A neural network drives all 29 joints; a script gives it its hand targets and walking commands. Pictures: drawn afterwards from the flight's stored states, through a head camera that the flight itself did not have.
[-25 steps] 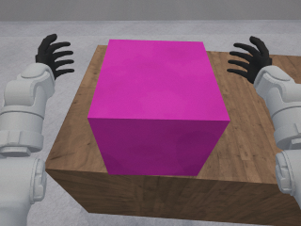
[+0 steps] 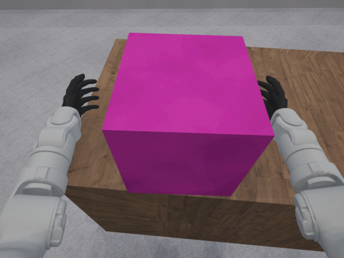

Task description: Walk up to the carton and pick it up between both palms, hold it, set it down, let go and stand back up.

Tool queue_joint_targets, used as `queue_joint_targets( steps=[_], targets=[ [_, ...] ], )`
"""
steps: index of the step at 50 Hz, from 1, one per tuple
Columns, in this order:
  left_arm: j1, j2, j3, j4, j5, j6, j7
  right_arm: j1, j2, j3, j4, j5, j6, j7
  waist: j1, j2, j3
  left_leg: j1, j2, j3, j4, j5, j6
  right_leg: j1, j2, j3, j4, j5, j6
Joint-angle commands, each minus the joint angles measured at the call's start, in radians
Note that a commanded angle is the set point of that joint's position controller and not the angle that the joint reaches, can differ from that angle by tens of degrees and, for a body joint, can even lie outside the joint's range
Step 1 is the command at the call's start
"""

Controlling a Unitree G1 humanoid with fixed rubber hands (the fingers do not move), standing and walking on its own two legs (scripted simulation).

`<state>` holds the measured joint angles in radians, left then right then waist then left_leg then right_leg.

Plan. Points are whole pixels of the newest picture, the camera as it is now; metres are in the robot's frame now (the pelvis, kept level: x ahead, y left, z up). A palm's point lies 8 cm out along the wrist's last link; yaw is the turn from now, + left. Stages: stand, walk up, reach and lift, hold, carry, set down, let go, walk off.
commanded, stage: reach and lift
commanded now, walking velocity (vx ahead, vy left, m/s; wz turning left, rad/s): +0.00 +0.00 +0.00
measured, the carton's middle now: (182, 118) +0.47 -0.01 +0.04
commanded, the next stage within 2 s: none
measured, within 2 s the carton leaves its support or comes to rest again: neither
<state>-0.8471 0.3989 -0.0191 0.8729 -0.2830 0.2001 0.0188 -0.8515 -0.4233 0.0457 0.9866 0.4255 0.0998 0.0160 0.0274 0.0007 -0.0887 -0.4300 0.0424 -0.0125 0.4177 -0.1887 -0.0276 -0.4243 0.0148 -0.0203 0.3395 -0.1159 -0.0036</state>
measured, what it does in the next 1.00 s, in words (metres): stands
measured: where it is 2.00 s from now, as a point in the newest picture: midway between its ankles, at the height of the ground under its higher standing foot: outside the picture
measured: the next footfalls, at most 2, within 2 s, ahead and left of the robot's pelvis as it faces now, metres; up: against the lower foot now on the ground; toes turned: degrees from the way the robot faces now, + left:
none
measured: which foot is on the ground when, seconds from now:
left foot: down 0.00-1.00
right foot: down 0.00-1.00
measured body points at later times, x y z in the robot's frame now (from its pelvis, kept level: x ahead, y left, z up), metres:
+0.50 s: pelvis +0.00 -0.01 -0.02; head +0.08 -0.01 +0.42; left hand +0.46 +0.22 +0.06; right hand +0.46 -0.24 +0.07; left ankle +0.00 +0.13 -0.74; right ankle +0.02 -0.12 -0.74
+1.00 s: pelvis -0.02 -0.01 -0.03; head +0.07 +0.00 +0.42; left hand +0.46 +0.18 +0.06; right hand +0.46 -0.21 +0.06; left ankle +0.00 +0.13 -0.74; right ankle +0.02 -0.12 -0.74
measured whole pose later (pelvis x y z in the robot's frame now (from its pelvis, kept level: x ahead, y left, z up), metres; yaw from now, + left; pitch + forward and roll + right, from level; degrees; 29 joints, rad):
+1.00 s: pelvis -0.02 -0.01 -0.03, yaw -1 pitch +24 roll +0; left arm -1.05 0.25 -0.06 1.39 -0.31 -0.27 0.07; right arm -1.02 -0.31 0.10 1.31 0.39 -0.18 -0.05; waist 0.02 -0.01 -0.26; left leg -0.80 0.04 0.00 0.61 -0.22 -0.03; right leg -0.82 0.01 -0.01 0.57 -0.17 -0.01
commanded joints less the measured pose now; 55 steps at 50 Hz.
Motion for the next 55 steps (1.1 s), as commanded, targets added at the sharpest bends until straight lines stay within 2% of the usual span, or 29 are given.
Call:
queue_joint_targets(
  steps=[1, 6, 10, 13, 18, 24, 30, 42, 48, 55],
  targets=[
    [-0.562, 0.128, -0.011, -0.083, -0.032, -0.176, 0.033, -0.512, -0.224, -0.091, -0.105, -0.058, -0.144, 0.004, -0.028, 0.064, -0.758, 0.274, -0.04, 0.034, 0.068, 0.316, -0.049, 0.112, 0.05, -0.057, 0.048, 0.208, 0.015],
    [-0.531, 0.103, -0.024, 0.096, -0.031, -0.261, 0.028, -0.5, -0.207, -0.033, 0.039, -0.049, -0.204, -0.002, -0.03, 0.01, -0.788, 0.212, -0.037, 0.032, 0.111, 0.339, -0.04, 0.105, 0.044, -0.05, 0.089, 0.264, 0.026],
    [-0.499, 0.096, -0.011, 0.261, -0.02, -0.34, 0.006, -0.494, -0.176, 0.045, 0.149, -0.012, -0.255, -0.011, -0.009, -0.05, -0.738, 0.085, -0.041, 0.038, 0.113, 0.338, -0.021, 0.17, 0.029, -0.031, 0.133, 0.332, 0.045],
    [-0.508, 0.099, -0.009, 0.318, -0.025, -0.399, 0.002, -0.507, -0.162, 0.094, 0.166, 0.026, -0.293, -0.013, 0.011, -0.065, -0.738, 0.006, -0.043, 0.046, 0.114, 0.348, -0.018, 0.21, 0.023, -0.019, 0.166, 0.375, 0.054],
    [-0.552, 0.102, -0.032, 0.311, -0.05, -0.453, 0.007, -0.535, -0.164, 0.155, 0.145, 0.099, -0.333, -0.003, 0.026, -0.036, -0.792, -0.017, -0.044, 0.06, 0.139, 0.384, -0.031, 0.192, 0.025, -0.014, 0.199, 0.41, 0.053],
    [-0.572, 0.085, -0.066, 0.288, -0.078, -0.462, 0.008, -0.542, -0.164, 0.177, 0.152, 0.132, -0.336, 0.004, 0.017, -0.013, -0.846, -0.004, -0.043, 0.063, 0.167, 0.378, -0.038, 0.117, 0.027, -0.012, 0.211, 0.382, 0.044],
    [-0.584, 0.061, -0.068, 0.29, -0.08, -0.466, 0.01, -0.558, -0.136, 0.147, 0.162, 0.094, -0.332, -0.01, 0.005, -0.022, -0.873, -0.038, -0.044, 0.066, 0.174, 0.322, -0.033, 0.084, 0.022, -0.007, 0.215, 0.327, 0.041],
    [-0.658, -0.031, -0.035, 0.371, -0.034, -0.501, 0.045, -0.628, -0.016, 0.048, 0.168, -0.04, -0.323, -0.052, -0.008, -0.029, -0.865, -0.132, -0.048, 0.071, 0.159, 0.178, -0.029, 0.088, 0.005, -0.002, 0.219, 0.187, 0.033],
    [-0.672, -0.056, -0.027, 0.397, -0.026, -0.501, 0.064, -0.637, 0.019, 0.054, 0.174, -0.043, -0.308, -0.054, 0.004, -0.028, -0.84, -0.123, -0.046, 0.069, 0.147, 0.17, -0.028, 0.097, 0.006, -0.001, 0.213, 0.167, 0.028],
    [-0.684, -0.089, -0.05, 0.39, -0.041, -0.507, 0.067, -0.629, 0.034, 0.056, 0.173, -0.043, -0.307, -0.048, -0.005, -0.014, -0.836, -0.08, -0.042, 0.063, 0.152, 0.205, -0.037, 0.071, 0.01, -0.008, 0.205, 0.181, 0.023]
  ],
)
